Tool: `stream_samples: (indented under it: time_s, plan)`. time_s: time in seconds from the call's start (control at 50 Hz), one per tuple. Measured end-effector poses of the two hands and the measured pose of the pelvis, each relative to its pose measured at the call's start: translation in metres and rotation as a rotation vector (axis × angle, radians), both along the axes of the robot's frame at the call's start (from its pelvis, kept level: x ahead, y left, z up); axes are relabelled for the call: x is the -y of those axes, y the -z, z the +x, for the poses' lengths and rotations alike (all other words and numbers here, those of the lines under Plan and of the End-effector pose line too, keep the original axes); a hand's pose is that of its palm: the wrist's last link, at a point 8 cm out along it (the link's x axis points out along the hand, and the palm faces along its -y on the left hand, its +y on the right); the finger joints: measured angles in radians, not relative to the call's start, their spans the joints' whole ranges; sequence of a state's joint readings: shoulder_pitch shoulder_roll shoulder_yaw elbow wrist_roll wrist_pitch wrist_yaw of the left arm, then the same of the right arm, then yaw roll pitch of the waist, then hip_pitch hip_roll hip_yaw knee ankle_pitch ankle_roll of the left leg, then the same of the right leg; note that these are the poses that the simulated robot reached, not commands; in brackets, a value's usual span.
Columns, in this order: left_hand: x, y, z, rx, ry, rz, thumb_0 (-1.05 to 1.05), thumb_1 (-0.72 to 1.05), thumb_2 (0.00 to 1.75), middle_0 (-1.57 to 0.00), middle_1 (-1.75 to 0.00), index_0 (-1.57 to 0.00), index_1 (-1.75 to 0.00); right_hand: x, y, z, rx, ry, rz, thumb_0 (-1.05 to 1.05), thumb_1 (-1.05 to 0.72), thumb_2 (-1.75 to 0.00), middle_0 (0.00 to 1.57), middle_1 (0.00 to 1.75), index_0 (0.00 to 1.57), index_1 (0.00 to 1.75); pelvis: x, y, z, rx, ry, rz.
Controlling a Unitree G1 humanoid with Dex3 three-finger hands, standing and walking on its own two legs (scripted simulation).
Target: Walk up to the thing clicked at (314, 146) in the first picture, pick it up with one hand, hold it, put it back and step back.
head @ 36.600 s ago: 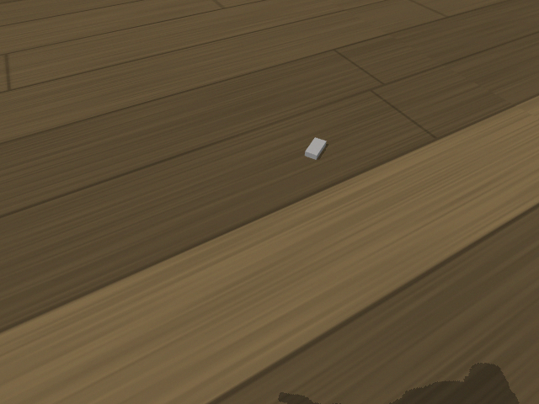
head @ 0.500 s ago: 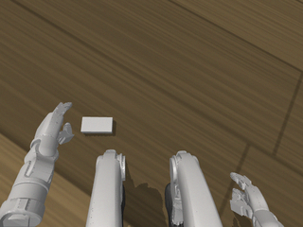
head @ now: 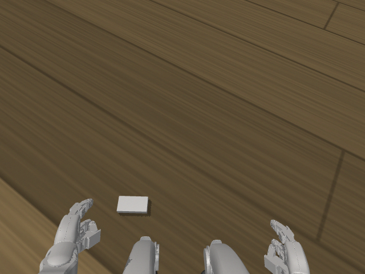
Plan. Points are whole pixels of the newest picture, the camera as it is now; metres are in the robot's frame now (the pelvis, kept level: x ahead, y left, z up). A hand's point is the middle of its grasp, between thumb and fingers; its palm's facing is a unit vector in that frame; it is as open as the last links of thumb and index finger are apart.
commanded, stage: home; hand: left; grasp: from above
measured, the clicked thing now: (133, 204) +0.44 +0.20 -0.64
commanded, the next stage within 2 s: none
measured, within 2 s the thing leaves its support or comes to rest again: neither
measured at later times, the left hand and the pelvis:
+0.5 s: hand (83, 250) +0.18 +0.18 +0.01, palm faces +0.09 -0.98 -0.20, open 7.4 cm; pelvis +0.03 +0.00 +0.06, yaw +2 degrees
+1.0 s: hand (85, 252) +0.18 +0.18 +0.01, palm faces +0.07 -0.98 -0.20, open 7.4 cm; pelvis +0.02 +0.00 +0.06, yaw +1 degrees
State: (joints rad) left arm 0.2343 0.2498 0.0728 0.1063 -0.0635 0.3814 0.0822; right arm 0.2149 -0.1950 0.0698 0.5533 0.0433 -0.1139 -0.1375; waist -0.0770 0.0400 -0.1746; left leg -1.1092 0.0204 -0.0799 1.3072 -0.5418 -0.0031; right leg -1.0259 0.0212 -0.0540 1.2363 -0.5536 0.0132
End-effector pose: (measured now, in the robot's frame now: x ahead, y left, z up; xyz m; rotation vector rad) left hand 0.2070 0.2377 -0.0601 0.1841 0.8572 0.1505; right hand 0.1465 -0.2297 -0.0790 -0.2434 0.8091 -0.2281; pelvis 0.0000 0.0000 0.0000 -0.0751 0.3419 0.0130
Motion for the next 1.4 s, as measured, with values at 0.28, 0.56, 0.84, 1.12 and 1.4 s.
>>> stream_samples:
  time_s: [0.28, 0.56, 0.84, 1.12, 1.4]
  plan:
    - [0.004, -0.093, -0.027, 0.041, -0.005, -0.009, 0.01, 0.90, 0.90, -0.20, -0.30, -0.20, -0.30, 0.007, -0.071, 0.025, 0.152, 0.024, -0.034, 0.01, -0.90, -0.89, 0.20, 0.30, 0.21, 0.30, -0.004, -0.054, 0.033, 0.127, -0.010, 0.016]
    - [0.007, -0.095, -0.044, 0.023, -0.025, -0.023, 0.01, 0.91, 0.90, -0.20, -0.30, -0.20, -0.30, 0.000, -0.087, 0.053, 0.254, -0.068, -0.029, 0.01, -0.90, -0.89, 0.20, 0.30, 0.21, 0.30, 0.001, -0.058, 0.030, 0.169, -0.027, 0.027]
    - [0.009, -0.096, -0.045, 0.034, -0.012, -0.016, 0.01, 0.91, 0.90, -0.20, -0.30, -0.20, -0.30, 0.007, -0.078, 0.031, 0.207, -0.041, -0.036, 0.01, -0.90, -0.89, 0.20, 0.30, 0.21, 0.30, 0.003, -0.057, 0.026, 0.175, -0.022, 0.028]
    - [0.009, -0.096, -0.044, 0.031, -0.002, -0.021, 0.01, 0.91, 0.90, -0.20, -0.30, -0.20, -0.30, 0.007, -0.076, 0.026, 0.210, -0.025, -0.036, 0.01, -0.90, -0.89, 0.20, 0.30, 0.21, 0.30, 0.001, -0.056, 0.024, 0.174, -0.015, 0.027]
    - [0.006, -0.095, -0.042, 0.033, -0.003, -0.020, 0.01, 0.91, 0.90, -0.20, -0.30, -0.20, -0.30, 0.004, -0.079, 0.035, 0.226, -0.036, -0.039, 0.01, -0.90, -0.89, 0.20, 0.30, 0.21, 0.30, -0.001, -0.056, 0.027, 0.170, -0.015, 0.026]
